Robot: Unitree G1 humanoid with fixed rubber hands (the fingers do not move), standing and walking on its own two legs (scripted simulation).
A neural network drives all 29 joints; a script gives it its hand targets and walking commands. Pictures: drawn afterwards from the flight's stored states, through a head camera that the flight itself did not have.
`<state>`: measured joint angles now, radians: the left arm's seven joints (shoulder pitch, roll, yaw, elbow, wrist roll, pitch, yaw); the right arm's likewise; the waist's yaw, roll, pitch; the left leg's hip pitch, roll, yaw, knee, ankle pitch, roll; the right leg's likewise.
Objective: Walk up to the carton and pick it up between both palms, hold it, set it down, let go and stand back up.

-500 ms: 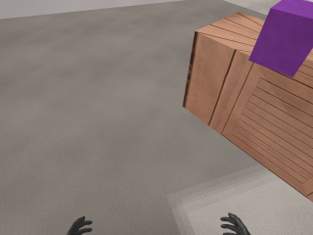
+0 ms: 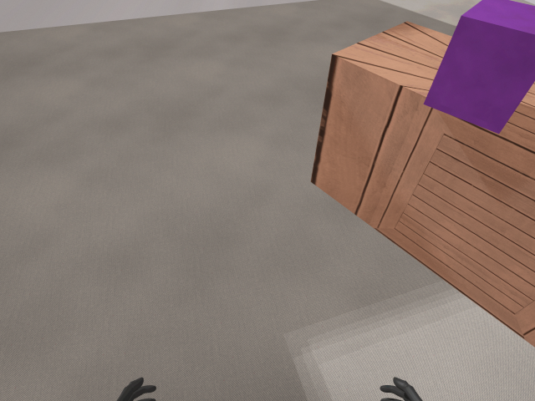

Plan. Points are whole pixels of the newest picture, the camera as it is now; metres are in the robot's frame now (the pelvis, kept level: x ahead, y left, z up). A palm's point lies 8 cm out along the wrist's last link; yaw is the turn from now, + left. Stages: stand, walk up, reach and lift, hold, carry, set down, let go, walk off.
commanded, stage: stand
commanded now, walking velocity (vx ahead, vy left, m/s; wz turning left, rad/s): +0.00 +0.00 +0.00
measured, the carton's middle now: (493, 64) +0.93 -0.66 +0.05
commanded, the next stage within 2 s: walk up in 1.26 s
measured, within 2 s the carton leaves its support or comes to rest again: neither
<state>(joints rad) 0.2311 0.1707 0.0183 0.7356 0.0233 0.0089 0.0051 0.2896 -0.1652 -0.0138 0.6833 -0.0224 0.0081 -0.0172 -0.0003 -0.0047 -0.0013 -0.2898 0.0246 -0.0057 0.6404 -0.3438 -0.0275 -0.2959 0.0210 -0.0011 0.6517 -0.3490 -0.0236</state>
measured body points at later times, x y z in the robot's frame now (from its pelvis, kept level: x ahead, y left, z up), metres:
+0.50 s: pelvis +0.00 +0.00 +0.00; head +0.01 +0.00 +0.45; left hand +0.10 +0.23 -0.13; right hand +0.09 -0.23 -0.13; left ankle +0.00 +0.14 -0.72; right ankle +0.00 -0.10 -0.72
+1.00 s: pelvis +0.00 +0.00 +0.01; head +0.00 +0.00 +0.46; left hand +0.05 +0.23 -0.14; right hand +0.03 -0.23 -0.14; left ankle +0.00 +0.14 -0.72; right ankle +0.00 -0.10 -0.72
